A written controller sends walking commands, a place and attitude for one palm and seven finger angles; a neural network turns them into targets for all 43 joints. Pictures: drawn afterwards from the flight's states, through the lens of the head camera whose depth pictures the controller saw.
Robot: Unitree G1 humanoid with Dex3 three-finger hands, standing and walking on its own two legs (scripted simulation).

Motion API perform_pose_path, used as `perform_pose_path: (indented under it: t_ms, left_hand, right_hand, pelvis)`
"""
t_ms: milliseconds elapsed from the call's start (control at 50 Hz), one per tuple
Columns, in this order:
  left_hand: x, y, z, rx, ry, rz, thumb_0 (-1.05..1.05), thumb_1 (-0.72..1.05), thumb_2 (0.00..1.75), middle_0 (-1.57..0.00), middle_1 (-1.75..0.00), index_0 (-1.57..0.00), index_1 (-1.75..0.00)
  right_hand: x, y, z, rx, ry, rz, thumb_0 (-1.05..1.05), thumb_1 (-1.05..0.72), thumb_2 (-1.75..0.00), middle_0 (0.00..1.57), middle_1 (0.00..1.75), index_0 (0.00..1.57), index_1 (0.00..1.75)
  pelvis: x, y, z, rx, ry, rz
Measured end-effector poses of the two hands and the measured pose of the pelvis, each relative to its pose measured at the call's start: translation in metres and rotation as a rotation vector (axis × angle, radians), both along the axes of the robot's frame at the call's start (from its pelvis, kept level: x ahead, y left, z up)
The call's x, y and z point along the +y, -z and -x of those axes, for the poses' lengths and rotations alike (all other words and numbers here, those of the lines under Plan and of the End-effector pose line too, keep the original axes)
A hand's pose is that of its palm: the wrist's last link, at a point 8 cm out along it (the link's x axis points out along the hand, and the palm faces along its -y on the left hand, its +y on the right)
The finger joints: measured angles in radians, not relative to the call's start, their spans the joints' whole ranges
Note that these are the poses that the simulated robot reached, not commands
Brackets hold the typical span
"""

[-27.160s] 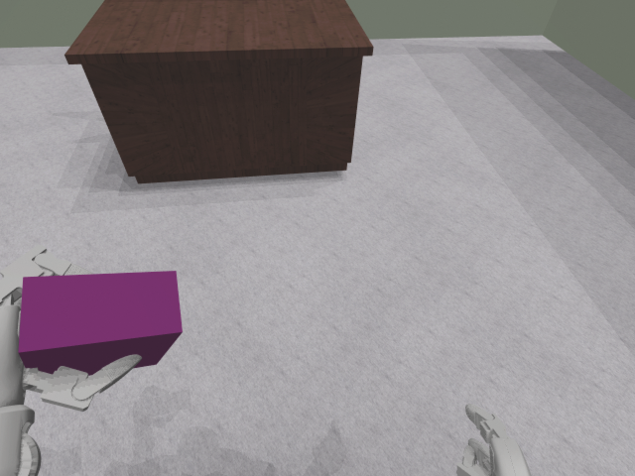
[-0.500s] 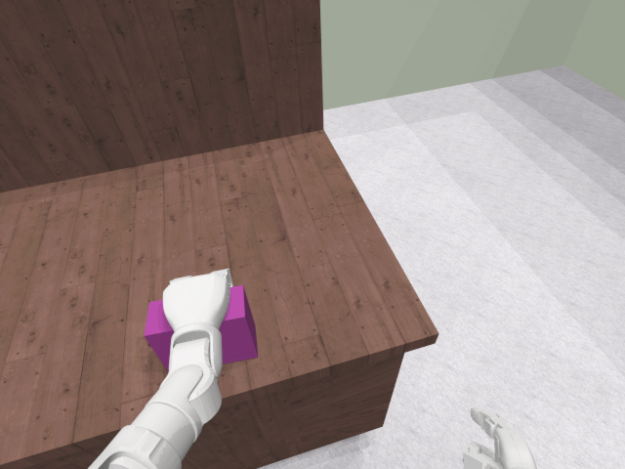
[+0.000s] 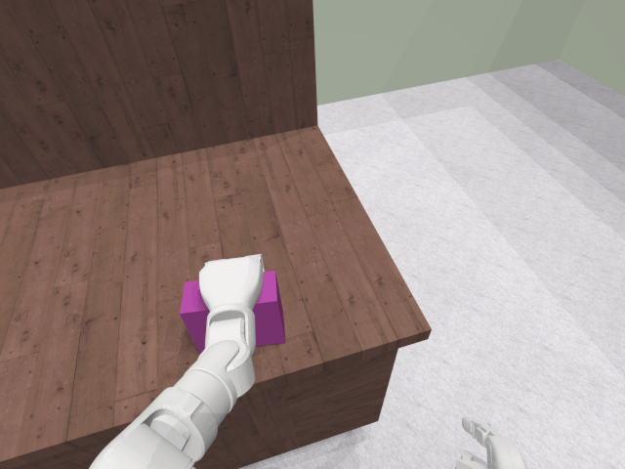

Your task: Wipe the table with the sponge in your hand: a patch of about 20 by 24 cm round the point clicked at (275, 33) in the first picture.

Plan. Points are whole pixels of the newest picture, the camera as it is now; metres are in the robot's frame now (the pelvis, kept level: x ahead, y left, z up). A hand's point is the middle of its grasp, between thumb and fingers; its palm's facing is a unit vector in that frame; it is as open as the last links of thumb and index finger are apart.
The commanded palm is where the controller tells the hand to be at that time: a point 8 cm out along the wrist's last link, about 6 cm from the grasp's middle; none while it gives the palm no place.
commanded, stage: slide across to the third lane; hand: left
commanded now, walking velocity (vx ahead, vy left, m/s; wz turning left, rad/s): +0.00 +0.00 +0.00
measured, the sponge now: (239, 319) +0.34 +0.16 -0.05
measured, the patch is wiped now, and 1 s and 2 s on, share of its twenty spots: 0.95 0.95 0.95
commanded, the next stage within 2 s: wipe forward along the third lane in 0.84 s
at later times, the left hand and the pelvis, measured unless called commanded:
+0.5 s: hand (245, 302) +0.35 +0.15 -0.01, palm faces -0.07 -0.03 -1.00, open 9.8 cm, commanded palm +0.31 +0.13 +0.03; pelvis +0.00 +0.00 +0.00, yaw -1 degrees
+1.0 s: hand (245, 303) +0.35 +0.15 -0.01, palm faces -0.07 -0.03 -1.00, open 9.8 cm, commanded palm +0.32 +0.14 +0.03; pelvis +0.01 +0.00 +0.00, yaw -1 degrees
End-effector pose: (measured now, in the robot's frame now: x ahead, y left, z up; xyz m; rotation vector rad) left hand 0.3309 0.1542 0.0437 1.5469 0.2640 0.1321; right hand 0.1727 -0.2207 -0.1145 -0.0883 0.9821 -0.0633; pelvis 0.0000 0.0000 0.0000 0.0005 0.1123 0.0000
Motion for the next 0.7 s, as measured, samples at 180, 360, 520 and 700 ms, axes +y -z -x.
perform_pose_path:
  t_ms: [180, 360, 520, 700]
  left_hand:
    - [-0.008, 0.002, -0.004, 0.0, -0.006, -0.002, -0.01, -0.47, 1.07, -0.74, -1.36, -0.75, -1.38]
    - [-0.009, 0.003, -0.003, -0.009, -0.01, -0.002, -0.01, -0.47, 1.07, -0.74, -1.36, -0.75, -1.38]
    - [-0.008, 0.003, -0.002, -0.012, -0.008, 0.004, -0.01, -0.47, 1.07, -0.74, -1.36, -0.75, -1.39]
    - [-0.008, 0.003, -0.002, -0.01, -0.002, 0.006, -0.01, -0.47, 1.07, -0.74, -1.36, -0.75, -1.39]
  right_hand:
    - [-0.011, 0.002, 0.013, 0.033, 0.03, 0.006, 0.01, -0.91, -0.9, 0.2, 0.29, 0.2, 0.3]
    - [-0.018, -0.001, 0.013, 0.034, 0.04, 0.017, 0.01, -0.91, -0.9, 0.2, 0.29, 0.2, 0.3]
    - [-0.013, -0.006, 0.001, 0.006, 0.03, 0.01, 0.01, -0.91, -0.9, 0.2, 0.29, 0.2, 0.3]
    - [-0.001, -0.009, -0.011, -0.014, 0.006, -0.004, 0.01, -0.91, -0.9, 0.2, 0.29, 0.2, 0.3]
  pelvis:
    - [-0.003, -0.001, -0.001, 0.006, 0.014, -0.003]
    - [-0.004, -0.002, -0.003, 0.005, 0.016, -0.002]
    - [-0.002, -0.002, -0.005, 0.002, 0.017, -0.001]
    - [0.001, -0.002, -0.006, 0.001, 0.015, -0.001]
